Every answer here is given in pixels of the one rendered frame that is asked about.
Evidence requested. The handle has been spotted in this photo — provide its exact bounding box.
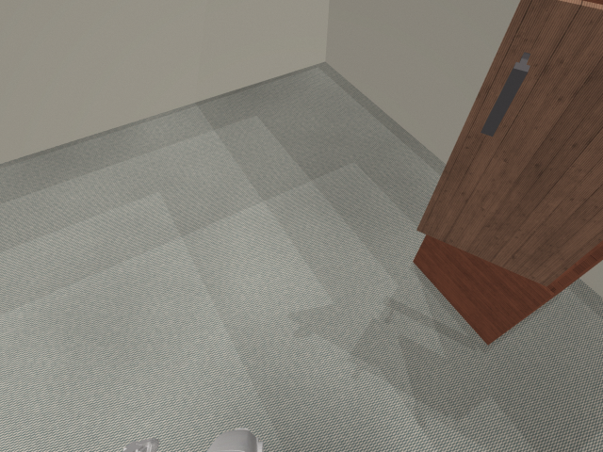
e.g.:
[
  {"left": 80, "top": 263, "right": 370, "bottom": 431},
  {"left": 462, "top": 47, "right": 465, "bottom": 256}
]
[{"left": 481, "top": 52, "right": 530, "bottom": 137}]

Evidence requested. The robot left thigh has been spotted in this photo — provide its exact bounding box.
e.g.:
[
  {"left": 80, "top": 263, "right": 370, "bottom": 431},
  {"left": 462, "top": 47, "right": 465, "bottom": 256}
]
[{"left": 206, "top": 429, "right": 264, "bottom": 452}]

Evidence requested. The cupboard door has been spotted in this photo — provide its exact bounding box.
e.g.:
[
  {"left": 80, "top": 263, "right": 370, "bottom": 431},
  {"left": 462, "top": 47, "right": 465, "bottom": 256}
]
[{"left": 416, "top": 0, "right": 603, "bottom": 286}]

